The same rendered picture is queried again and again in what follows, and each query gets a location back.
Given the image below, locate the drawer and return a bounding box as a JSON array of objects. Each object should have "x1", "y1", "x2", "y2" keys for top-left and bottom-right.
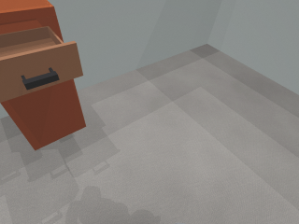
[{"x1": 0, "y1": 26, "x2": 83, "y2": 103}]

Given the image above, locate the cabinet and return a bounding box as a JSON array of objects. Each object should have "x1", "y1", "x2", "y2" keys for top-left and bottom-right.
[{"x1": 0, "y1": 0, "x2": 86, "y2": 150}]

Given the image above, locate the handle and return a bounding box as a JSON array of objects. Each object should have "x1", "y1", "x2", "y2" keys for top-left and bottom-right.
[{"x1": 21, "y1": 67, "x2": 59, "y2": 90}]

